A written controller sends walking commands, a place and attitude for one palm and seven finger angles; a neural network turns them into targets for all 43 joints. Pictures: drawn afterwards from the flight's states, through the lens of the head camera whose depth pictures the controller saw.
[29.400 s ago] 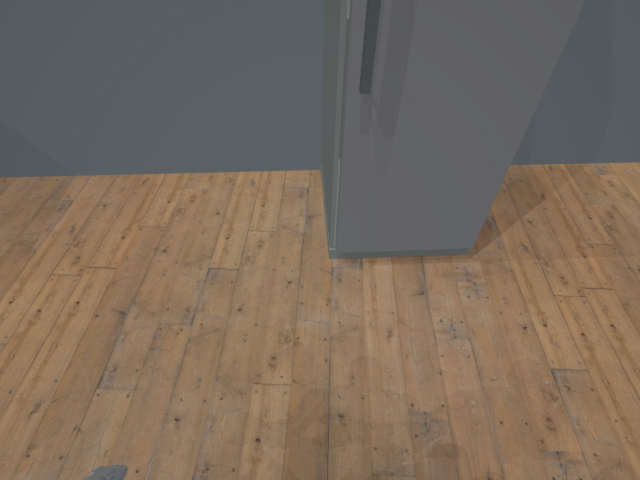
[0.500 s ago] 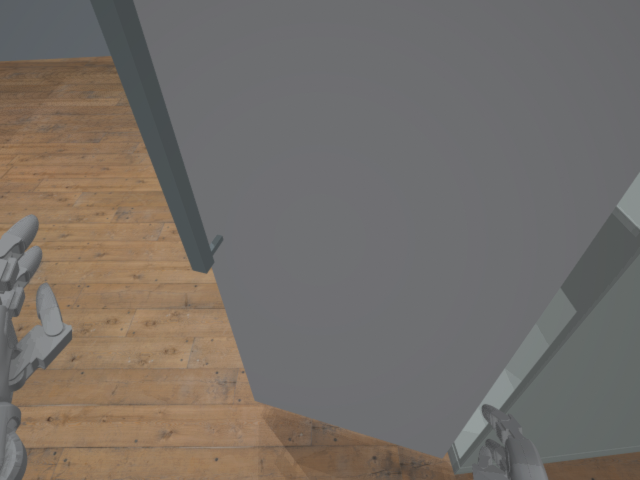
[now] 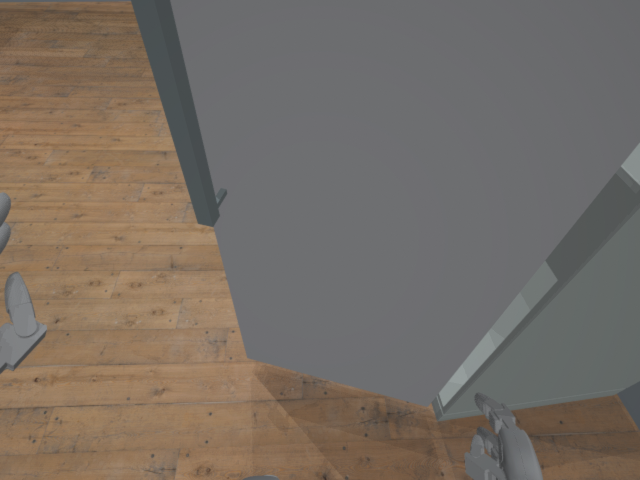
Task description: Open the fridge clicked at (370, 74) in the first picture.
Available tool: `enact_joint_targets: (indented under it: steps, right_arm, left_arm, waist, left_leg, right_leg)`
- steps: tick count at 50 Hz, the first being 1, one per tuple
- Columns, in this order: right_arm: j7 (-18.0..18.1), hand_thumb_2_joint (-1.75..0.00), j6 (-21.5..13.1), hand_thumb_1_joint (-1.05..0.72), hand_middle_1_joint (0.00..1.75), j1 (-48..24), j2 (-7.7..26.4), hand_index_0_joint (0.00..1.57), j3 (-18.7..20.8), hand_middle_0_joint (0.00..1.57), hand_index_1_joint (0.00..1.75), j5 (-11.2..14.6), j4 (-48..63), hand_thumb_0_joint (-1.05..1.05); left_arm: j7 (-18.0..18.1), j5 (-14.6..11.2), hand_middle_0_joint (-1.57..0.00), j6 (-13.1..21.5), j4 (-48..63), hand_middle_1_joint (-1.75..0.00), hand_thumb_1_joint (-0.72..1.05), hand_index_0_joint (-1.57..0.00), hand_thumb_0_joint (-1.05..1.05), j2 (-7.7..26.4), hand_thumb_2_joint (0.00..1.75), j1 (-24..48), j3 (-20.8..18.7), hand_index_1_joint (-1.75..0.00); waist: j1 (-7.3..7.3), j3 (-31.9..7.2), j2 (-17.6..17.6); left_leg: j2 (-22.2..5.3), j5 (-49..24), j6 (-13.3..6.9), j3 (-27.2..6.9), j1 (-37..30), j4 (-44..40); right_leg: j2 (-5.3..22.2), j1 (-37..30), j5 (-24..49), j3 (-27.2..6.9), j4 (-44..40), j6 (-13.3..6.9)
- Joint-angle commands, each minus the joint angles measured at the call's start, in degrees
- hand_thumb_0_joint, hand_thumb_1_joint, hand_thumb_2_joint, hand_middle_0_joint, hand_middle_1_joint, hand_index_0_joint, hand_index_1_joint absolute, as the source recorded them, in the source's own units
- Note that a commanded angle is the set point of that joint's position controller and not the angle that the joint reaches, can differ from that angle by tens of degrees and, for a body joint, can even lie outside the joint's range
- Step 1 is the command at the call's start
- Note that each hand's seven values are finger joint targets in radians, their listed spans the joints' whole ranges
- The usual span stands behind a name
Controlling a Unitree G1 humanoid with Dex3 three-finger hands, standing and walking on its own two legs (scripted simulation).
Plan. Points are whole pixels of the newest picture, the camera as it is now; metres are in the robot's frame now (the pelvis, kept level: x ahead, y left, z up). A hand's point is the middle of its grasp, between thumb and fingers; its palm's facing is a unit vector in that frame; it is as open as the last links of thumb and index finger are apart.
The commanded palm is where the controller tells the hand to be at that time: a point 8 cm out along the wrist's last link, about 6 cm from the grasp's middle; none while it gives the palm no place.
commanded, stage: step back with the hand held close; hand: left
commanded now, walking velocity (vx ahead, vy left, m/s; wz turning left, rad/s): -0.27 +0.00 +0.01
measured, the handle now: (181, 64) +0.49 +0.22 +0.26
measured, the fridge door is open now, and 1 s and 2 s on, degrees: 67 67 67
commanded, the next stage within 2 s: stop stepping back and stand still in 0.82 s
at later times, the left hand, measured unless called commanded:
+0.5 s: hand out of the picture +0.15 +0.28 +0.17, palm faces +0.44 -0.78 -0.45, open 7.4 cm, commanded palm +0.07 +0.32 +0.19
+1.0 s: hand out of the picture +0.07 +0.27 +0.18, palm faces +0.32 -0.84 -0.43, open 7.4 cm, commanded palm +0.03 +0.31 +0.19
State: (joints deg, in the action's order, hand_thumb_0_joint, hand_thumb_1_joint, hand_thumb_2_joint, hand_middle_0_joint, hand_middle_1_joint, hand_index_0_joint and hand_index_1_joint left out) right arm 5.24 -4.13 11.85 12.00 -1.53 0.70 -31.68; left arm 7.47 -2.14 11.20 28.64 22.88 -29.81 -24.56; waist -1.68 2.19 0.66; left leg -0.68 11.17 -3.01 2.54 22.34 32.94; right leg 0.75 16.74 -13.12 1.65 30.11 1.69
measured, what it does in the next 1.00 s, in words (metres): walks backwards: right foot, then left foot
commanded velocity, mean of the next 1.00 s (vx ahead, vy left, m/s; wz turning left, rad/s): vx -0.33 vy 0.00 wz -0.01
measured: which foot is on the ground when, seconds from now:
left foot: down 0.00-0.88, up 0.90-0.98, down 1.00-1.00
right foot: down 0.00-0.44, up 0.46-0.68, down 0.70-1.00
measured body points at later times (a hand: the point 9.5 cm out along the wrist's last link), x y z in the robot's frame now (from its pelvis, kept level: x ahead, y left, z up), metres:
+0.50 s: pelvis -0.05 +0.01 +0.00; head -0.03 +0.05 +0.44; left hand +0.12 +0.32 +0.19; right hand +0.13 -0.22 -0.07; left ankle +0.05 +0.09 -0.73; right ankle -0.03 -0.14 -0.71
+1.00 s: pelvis -0.13 +0.02 -0.01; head -0.15 +0.06 +0.44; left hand +0.05 +0.31 +0.20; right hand -0.01 -0.25 -0.07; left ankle -0.03 +0.09 -0.73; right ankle -0.21 -0.13 -0.73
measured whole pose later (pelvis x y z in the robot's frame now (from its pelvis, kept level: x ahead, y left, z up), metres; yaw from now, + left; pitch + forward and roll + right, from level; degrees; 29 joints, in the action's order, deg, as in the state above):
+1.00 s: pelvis -0.13 +0.02 -0.01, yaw -4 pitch +1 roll -3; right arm 5.7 -4.7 15.7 13.0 -0.3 -0.5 -36.4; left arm 6.6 -4.0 14.8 31.7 27.8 -34.1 -25.0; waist 0.4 -4.5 -1.9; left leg 0.2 9.1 -0.4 -0.2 25.6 34.0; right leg -1.3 8.0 -22.2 -2.4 29.7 2.1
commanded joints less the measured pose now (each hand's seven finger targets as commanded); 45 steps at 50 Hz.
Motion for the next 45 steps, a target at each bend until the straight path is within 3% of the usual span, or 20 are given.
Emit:
enact_joint_targets:
  steps: [1,4,7,10,12,15,17,19,20,23,24,26,29,32,35,37,39,41,43,45]
  right_arm:
    - [0.64,-0.90,-4.34,-0.90,0.30,-4.88,7.75,0.20,3.50,0.20,0.30,-0.60,8.03,0.00]
    - [0.75,-0.90,-5.16,-0.90,0.30,-5.18,8.10,0.20,3.43,0.20,0.30,-0.81,7.64,0.00]
    - [1.06,-0.90,-6.07,-0.90,0.30,-5.51,8.66,0.20,3.70,0.20,0.30,-0.72,8.13,0.00]
    - [0.49,-0.90,-6.24,-0.90,0.30,-5.37,8.63,0.20,4.34,0.20,0.30,-0.70,8.61,0.00]
    - [0.00,-0.90,-6.00,-0.90,0.30,-4.85,7.65,0.20,4.27,0.20,0.30,-0.51,8.25,0.00]
    - [-0.58,-0.90,-5.27,-0.90,0.30,-3.58,6.63,0.20,4.44,0.20,0.30,-0.81,5.79,0.00]
    - [-0.70,-0.90,-4.37,-0.90,0.30,-3.49,6.00,0.20,4.19,0.20,0.30,-0.91,5.01,0.00]
    - [-0.14,-0.90,-3.84,-0.90,0.30,-4.71,6.47,0.20,3.96,0.20,0.30,-1.09,5.34,0.00]
    - [0.53,-0.90,-4.01,-0.90,0.30,-6.21,7.47,0.20,4.25,0.20,0.30,-0.90,5.85,0.00]
    - [0.98,-0.90,-5.38,-0.90,0.30,-7.46,9.58,0.20,5.25,0.20,0.30,-1.29,7.60,0.00]
    - [0.74,-0.90,-5.59,-0.90,0.30,-6.51,8.69,0.20,5.51,0.20,0.30,-1.76,6.91,0.00]
    - [-0.34,-0.90,-6.42,-0.90,0.30,-5.86,7.62,0.20,5.62,0.20,0.30,-1.66,6.60,0.00]
    - [-1.70,-0.90,-7.39,-0.90,0.30,-4.74,6.91,0.20,5.19,0.20,0.30,-1.59,4.83,0.00]
    - [-1.59,-0.90,-6.70,-0.90,0.30,-3.74,6.77,0.20,4.56,0.20,0.30,-2.10,2.35,0.00]
    - [-0.36,-0.90,-5.32,-0.90,0.30,-4.77,5.67,0.20,3.96,0.20,0.30,-2.56,1.83,0.00]
    - [0.20,-0.90,-5.51,-0.90,0.30,-4.93,6.50,0.20,4.90,0.20,0.30,-1.57,2.71,0.00]
    - [-0.17,-0.90,-4.68,-0.90,0.30,-6.66,7.01,0.20,5.06,0.20,0.30,-0.71,4.88,0.00]
    - [-0.46,-0.90,-3.54,-0.90,0.30,-8.52,5.92,0.20,4.30,0.20,0.30,-0.71,6.80,0.00]
    - [-0.13,-0.90,-2.84,-0.90,0.30,-8.04,5.10,0.20,3.98,0.20,0.30,-0.73,6.29,0.00]
    - [0.12,-0.90,-3.18,-0.90,0.30,-7.65,4.94,0.20,3.55,0.20,0.30,-1.88,4.57,0.00]
  left_arm:
    - [1.47,0.12,-0.20,4.67,12.56,-0.30,0.90,-0.20,0.00,10.58,0.90,5.70,-5.57,-0.30]
    - [1.85,0.48,-0.20,5.64,13.28,-0.30,0.90,-0.20,0.00,10.58,0.90,6.42,-5.55,-0.30]
    - [1.63,1.12,-0.20,6.31,11.47,-0.30,0.90,-0.20,0.00,10.54,0.90,4.02,-7.63,-0.30]
    - [0.99,1.10,-0.20,6.86,10.52,-0.30,0.90,-0.20,0.00,12.28,0.90,1.52,-10.15,-0.30]
    - [0.54,0.20,-0.20,7.32,11.20,-0.30,0.90,-0.20,0.00,11.59,0.90,1.18,-8.63,-0.30]
    - [1.25,-0.40,-0.20,7.01,12.54,-0.30,0.90,-0.20,0.00,12.32,0.90,3.81,-6.82,-0.30]
    - [1.96,0.07,-0.20,6.74,12.39,-0.30,0.90,-0.20,0.00,12.05,0.90,5.61,-5.31,-0.30]
    - [2.23,0.25,-0.20,6.77,12.35,-0.30,0.90,-0.20,0.00,13.19,0.90,6.20,-6.20,-0.30]
    - [2.18,0.48,-0.20,6.97,13.81,-0.30,0.90,-0.20,0.00,13.52,0.90,7.71,-6.34,-0.30]
    - [0.88,1.13,-0.20,8.37,12.57,-0.30,0.90,-0.20,0.00,12.71,0.90,5.17,-10.26,-0.30]
    - [0.62,1.42,-0.20,8.13,12.15,-0.30,0.90,-0.20,0.00,12.62,0.90,5.14,-10.72,-0.30]
    - [0.18,0.62,-0.20,8.45,13.09,-0.30,0.90,-0.20,0.00,11.70,0.90,3.28,-9.55,-0.30]
    - [-0.03,-1.61,-0.20,8.02,15.05,-0.30,0.90,-0.20,0.00,9.41,0.90,-0.01,-5.70,-0.30]
    - [0.02,-1.95,-0.20,8.14,14.84,-0.30,0.90,-0.20,0.00,10.83,0.90,2.88,-4.79,-0.30]
    - [0.45,-1.45,-0.20,8.50,14.06,-0.30,0.90,-0.20,0.00,15.31,0.90,9.23,-6.56,-0.30]
    - [0.09,-1.66,-0.20,7.65,12.76,-0.30,0.90,-0.20,0.00,12.66,0.90,10.49,-4.68,-0.30]
    - [-0.22,-2.81,-0.20,6.92,13.04,-0.30,0.90,-0.20,0.00,14.59,0.90,4.45,-7.76,-0.30]
    - [-0.48,-3.98,-0.20,6.37,13.38,-0.30,0.90,-0.20,0.00,15.06,0.90,-1.75,-8.99,-0.30]
    - [-0.13,-4.57,-0.20,6.86,13.61,-0.30,0.90,-0.20,0.00,16.86,0.90,-3.81,-10.17,-0.30]
    - [0.61,-3.57,-0.20,6.40,13.25,-0.30,0.90,-0.20,0.00,16.81,0.90,-1.96,-10.13,-0.30]
  waist:
    - [1.33,-4.68,0.10]
    - [1.27,-5.39,5.08]
    - [0.32,-6.98,11.70]
    - [0.20,-6.69,9.32]
    - [0.79,-5.76,1.70]
    - [1.46,-7.89,-7.58]
    - [2.16,-8.64,-8.21]
    - [2.00,-6.88,-4.45]
    - [1.84,-5.74,1.84]
    - [0.46,-7.94,18.65]
    - [0.55,-7.40,16.50]
    - [0.11,-8.30,9.30]
    - [0.05,-12.07,13.23]
    - [0.12,-14.54,10.26]
    - [1.35,-16.97,1.26]
    - [1.85,-19.03,0.58]
    - [1.11,-18.37,2.05]
    - [0.69,-14.20,3.11]
    - [1.44,-8.27,-4.38]
    - [1.57,-2.56,-7.22]
  left_leg:
    - [-3.48,18.06,-0.75,-8.19,2.36,-8.70]
    - [-4.95,19.63,-1.09,-10.27,2.43,-12.57]
    - [-9.66,29.02,-3.46,-15.43,14.20,-21.14]
    - [-8.75,27.47,-3.95,-14.36,17.08,-17.50]
    - [-4.58,19.87,-1.47,-9.94,10.47,-9.98]
    - [0.18,9.46,2.25,-3.73,-4.87,6.83]
    - [0.59,4.75,2.73,-3.44,-7.69,8.81]
    - [-1.13,1.39,1.73,-5.31,-7.93,-0.84]
    - [-3.25,-1.71,0.69,-8.18,-5.59,-6.82]
    - [-17.62,33.93,-6.88,-25.33,20.49,-28.73]
    - [-18.57,32.29,-8.16,-25.59,21.39,-28.51]
    - [-16.18,19.88,-7.40,-21.18,10.19,-23.39]
    - [-12.93,12.50,-2.75,-16.63,-4.51,-23.68]
    - [-11.49,-11.21,1.57,-12.55,-16.82,-15.52]
    - [-7.36,-18.97,3.86,-4.52,-23.36,-3.61]
    - [-6.04,-23.99,2.84,-2.80,-29.04,-7.30]
    - [-6.88,-15.37,1.47,-4.68,-28.02,-9.15]
    - [-5.42,1.90,3.04,-4.93,-18.91,-10.56]
    - [0.07,6.55,6.03,-1.81,-19.75,5.48]
    - [2.41,7.21,6.12,-2.61,-13.02,18.40]
  right_leg:
    - [3.88,-0.78,-8.97,-9.00,-8.74,-3.44]
    - [1.50,-1.91,-8.32,-6.15,-6.11,-2.41]
    - [-2.88,-15.29,-1.75,-2.41,5.98,-0.84]
    - [-2.81,-16.83,1.31,-4.82,4.86,-1.36]
    - [0.42,-8.12,1.86,-10.12,-2.48,-3.23]
    - [11.61,7.73,0.19,-20.21,-13.36,-8.05]
    - [13.58,8.30,9.95,-18.04,-11.81,-8.68]
    - [8.63,8.01,8.57,-12.67,-8.15,-5.24]
    - [3.83,5.85,7.43,-9.37,-4.90,-3.24]
    - [-7.01,-17.33,-3.91,-3.07,21.16,0.03]
    - [-6.89,-16.50,-6.09,-3.87,26.41,-0.32]
    - [-6.14,-8.72,-12.26,-3.45,21.33,-1.05]
    - [-5.65,-4.10,-17.78,-0.14,6.09,-2.56]
    - [-2.11,-3.78,-6.95,-2.30,-15.40,-2.79]
    - [6.98,2.63,13.70,-7.54,-13.52,-5.03]
    - [0.66,4.60,12.25,-1.44,-8.40,-1.00]
    - [-1.24,6.27,3.21,-0.92,-8.40,0.08]
    - [0.69,5.74,-8.41,-1.71,-11.38,-3.10]
    - [9.52,20.52,-22.89,-9.50,-21.03,-8.42]
    - [16.45,23.59,-12.57,-13.51,-21.33,-12.57]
